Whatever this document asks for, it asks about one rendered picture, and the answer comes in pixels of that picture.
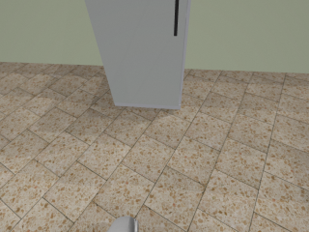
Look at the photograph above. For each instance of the fridge door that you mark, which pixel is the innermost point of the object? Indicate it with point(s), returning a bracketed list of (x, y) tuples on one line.
[(142, 58)]

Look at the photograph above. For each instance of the left robot thigh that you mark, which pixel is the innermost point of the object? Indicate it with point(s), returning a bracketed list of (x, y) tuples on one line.
[(124, 224)]

